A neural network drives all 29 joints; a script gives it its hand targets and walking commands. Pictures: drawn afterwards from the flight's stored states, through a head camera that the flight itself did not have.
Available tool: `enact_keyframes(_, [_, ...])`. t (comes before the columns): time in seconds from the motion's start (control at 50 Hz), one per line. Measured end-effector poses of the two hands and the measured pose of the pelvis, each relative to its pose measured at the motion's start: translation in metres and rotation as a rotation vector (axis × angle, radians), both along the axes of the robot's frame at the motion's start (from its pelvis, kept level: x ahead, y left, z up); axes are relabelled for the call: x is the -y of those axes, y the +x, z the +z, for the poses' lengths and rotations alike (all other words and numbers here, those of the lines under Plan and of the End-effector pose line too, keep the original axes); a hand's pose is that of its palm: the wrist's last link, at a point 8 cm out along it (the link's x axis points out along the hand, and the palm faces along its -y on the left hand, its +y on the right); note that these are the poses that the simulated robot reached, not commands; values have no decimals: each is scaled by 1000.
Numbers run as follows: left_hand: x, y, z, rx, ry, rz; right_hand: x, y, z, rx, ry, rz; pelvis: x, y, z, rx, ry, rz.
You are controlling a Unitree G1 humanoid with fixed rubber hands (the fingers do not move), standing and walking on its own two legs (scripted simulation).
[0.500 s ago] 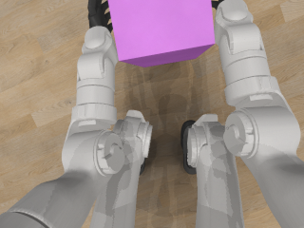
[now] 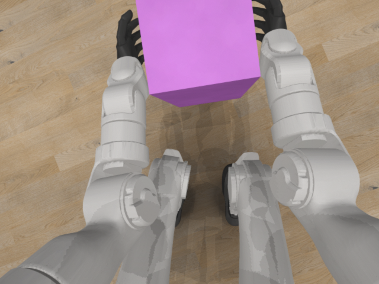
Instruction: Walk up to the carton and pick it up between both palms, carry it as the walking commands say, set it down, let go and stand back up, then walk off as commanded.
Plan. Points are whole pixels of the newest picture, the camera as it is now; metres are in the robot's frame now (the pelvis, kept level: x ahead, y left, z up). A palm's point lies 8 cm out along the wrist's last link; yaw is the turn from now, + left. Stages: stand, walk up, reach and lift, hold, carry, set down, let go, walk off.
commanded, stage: reach and lift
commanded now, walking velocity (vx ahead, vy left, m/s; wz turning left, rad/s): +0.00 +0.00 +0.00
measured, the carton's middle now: (199, 38) +0.55 +0.03 -0.16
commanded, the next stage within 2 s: none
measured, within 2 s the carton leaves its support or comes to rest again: neither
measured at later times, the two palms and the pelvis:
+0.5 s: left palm (113, 58) +0.47 +0.14 -0.02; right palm (286, 28) +0.51 -0.10 -0.02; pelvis +0.01 +0.00 +0.05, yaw -1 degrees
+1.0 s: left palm (91, 54) +0.45 +0.14 +0.06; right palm (313, 18) +0.48 -0.11 +0.05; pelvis +0.02 -0.01 +0.11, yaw -2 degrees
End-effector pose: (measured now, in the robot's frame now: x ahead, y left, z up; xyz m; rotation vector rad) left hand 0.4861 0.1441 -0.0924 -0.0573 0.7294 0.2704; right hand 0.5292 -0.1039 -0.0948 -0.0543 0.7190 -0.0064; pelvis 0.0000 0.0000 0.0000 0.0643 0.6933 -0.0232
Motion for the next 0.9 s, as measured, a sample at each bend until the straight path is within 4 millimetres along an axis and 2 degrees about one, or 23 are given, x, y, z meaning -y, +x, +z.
enact_keyframes(0.9, [6,-37,133,18,-15,9,6,-40,130,13,8,-14,5,16,96,124,-8,-20])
